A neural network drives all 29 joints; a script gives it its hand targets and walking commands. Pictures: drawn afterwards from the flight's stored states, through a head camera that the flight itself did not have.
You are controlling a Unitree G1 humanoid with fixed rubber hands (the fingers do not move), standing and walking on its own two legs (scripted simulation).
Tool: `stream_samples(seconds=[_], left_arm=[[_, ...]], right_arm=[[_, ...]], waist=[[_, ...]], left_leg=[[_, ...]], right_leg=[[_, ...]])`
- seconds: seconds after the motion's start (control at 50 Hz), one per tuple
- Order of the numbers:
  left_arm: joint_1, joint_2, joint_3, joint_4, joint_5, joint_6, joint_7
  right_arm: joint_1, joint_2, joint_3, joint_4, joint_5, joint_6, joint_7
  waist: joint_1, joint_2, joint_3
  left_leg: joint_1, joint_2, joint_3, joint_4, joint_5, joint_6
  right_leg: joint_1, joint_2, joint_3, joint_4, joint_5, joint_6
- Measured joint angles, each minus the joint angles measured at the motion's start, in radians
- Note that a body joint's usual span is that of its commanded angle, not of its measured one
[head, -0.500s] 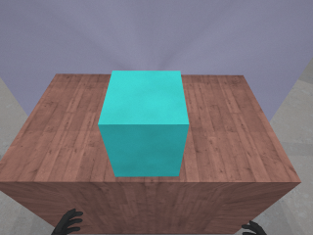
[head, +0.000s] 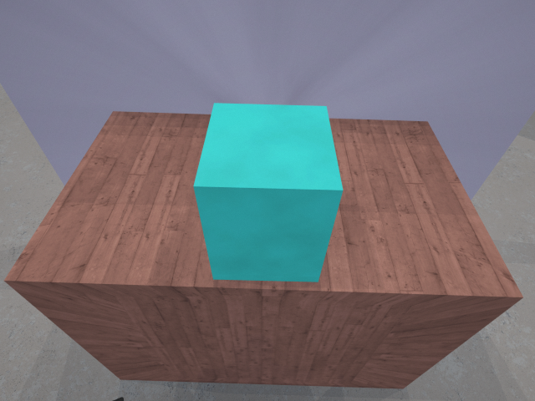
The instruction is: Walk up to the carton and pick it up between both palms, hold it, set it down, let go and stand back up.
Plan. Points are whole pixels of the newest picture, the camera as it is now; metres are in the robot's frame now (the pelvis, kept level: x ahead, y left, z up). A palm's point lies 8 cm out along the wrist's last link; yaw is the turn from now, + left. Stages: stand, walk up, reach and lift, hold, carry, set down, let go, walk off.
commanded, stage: stand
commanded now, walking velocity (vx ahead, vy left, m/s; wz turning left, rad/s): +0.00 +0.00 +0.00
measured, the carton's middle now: (267, 195) +0.46 +0.01 +0.05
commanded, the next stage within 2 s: none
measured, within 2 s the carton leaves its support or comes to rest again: neither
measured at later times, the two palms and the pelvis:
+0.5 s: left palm out of the picture +0.07 +0.26 -0.10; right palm out of the picture +0.08 -0.27 -0.10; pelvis +0.00 -0.01 +0.00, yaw +0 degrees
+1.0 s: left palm out of the picture +0.09 +0.25 -0.10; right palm out of the picture +0.10 -0.27 -0.10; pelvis +0.02 -0.01 +0.00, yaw +1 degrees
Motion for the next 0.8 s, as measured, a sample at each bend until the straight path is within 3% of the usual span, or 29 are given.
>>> stream_samples(seconds=[0.8], left_arm=[[0.001, 0.007, -0.018, 0.009, -0.006, 0.010, 0.002]], right_arm=[[-0.008, -0.011, 0.020, -0.012, 0.003, 0.017, -0.007]], waist=[[-0.003, 0.011, 0.000]], left_leg=[[-0.007, 0.004, -0.018, 0.040, -0.036, -0.015]], right_leg=[[0.002, 0.006, -0.016, 0.035, -0.042, -0.015]])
